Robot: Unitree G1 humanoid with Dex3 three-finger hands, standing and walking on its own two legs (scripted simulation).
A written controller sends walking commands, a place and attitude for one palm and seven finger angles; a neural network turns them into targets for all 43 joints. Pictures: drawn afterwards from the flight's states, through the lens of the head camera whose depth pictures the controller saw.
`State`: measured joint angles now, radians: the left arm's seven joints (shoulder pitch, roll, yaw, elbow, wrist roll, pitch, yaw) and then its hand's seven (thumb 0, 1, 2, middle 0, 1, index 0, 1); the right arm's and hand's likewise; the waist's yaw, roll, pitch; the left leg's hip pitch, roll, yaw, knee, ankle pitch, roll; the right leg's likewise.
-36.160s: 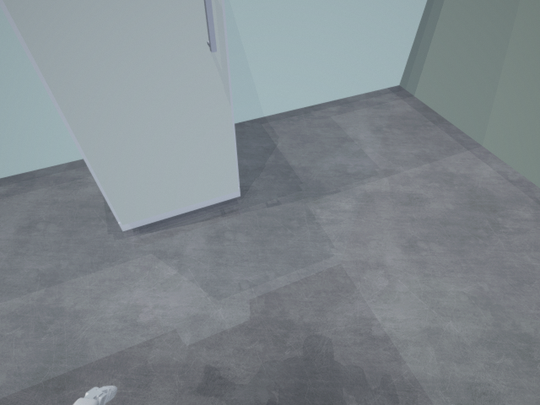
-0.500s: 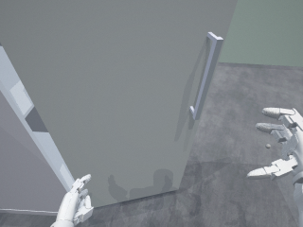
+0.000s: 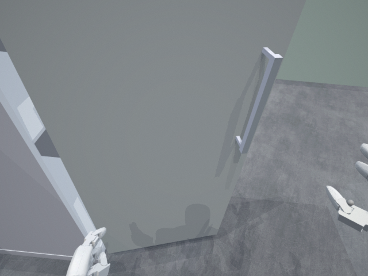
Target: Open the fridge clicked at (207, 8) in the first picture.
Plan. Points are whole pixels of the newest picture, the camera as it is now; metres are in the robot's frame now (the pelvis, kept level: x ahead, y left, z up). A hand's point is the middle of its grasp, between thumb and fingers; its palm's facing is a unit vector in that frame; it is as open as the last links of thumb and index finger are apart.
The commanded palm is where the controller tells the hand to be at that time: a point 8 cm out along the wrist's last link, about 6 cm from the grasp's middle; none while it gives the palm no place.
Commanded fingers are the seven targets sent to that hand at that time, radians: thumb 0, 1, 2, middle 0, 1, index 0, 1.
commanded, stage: draw the hand back to the body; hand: right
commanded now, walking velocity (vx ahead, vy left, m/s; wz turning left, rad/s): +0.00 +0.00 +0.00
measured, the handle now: (253, 107) +0.46 -0.17 +0.16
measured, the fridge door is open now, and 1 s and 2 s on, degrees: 75 75 75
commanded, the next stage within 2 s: step back with the hand held close in 0.50 s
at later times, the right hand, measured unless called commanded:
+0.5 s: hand (357, 210) +0.19 -0.28 +0.16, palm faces +0.48 +0.79 -0.37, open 7.5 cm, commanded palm +0.14 -0.31 +0.17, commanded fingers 0.00 -0.90 -0.90 0.20 0.30 0.20 0.30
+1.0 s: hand out of the picture +0.16 -0.28 +0.15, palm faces +0.35 +0.78 -0.52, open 7.4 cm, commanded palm +0.10 -0.32 +0.17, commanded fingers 0.00 -0.90 -0.90 0.20 0.30 0.20 0.30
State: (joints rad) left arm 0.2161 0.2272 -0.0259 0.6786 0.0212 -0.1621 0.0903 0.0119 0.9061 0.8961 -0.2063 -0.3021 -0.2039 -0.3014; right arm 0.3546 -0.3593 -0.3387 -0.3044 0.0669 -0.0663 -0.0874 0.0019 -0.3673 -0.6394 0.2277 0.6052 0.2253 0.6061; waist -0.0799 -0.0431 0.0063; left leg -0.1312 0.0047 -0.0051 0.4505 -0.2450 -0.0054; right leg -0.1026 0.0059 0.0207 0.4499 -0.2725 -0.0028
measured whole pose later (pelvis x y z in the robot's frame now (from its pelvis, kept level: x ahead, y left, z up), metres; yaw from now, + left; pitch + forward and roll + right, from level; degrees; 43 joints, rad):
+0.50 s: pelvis +0.00 +0.00 +0.00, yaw +0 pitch -5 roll +0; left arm 0.21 0.21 -0.03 0.67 0.03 -0.15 0.09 0.01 0.91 0.90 -0.21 -0.30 -0.20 -0.30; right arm 0.39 -0.35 -0.34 -0.35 0.06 -0.05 -0.09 0.02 -0.88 -0.89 0.21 0.30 0.21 0.30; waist -0.10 -0.04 0.02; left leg -0.09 0.01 0.00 0.42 -0.23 -0.01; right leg -0.07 0.01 0.03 0.43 -0.26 0.00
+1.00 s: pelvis -0.04 -0.02 +0.00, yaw +1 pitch +0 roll +0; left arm 0.18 0.23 0.01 0.54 0.01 -0.02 0.09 0.01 0.91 0.90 -0.21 -0.30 -0.20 -0.30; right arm 0.55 -0.44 -0.40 -0.49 0.03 -0.16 -0.11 0.02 -0.89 -0.89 0.22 0.30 0.21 0.30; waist -0.02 0.01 0.03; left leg -0.29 0.03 -0.04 0.46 -0.16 -0.04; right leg -0.27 0.03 -0.01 0.49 -0.22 -0.03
